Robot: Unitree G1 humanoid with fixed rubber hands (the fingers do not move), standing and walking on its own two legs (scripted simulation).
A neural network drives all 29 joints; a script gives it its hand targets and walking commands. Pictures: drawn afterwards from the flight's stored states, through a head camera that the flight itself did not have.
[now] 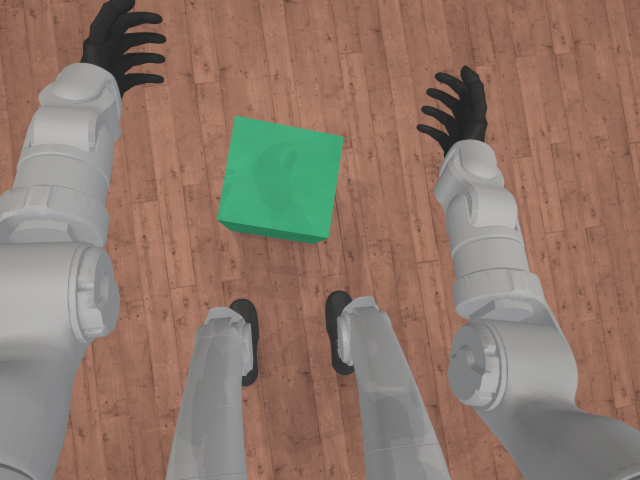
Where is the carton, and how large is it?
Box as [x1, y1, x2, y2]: [217, 116, 343, 243]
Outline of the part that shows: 235,116 217,219 230,230 311,243 328,237 343,137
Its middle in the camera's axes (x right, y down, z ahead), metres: -0.08 -0.11 +0.86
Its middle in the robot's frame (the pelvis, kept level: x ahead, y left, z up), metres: +0.49 -0.01 -0.51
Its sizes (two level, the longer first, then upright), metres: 0.210 0.200 0.250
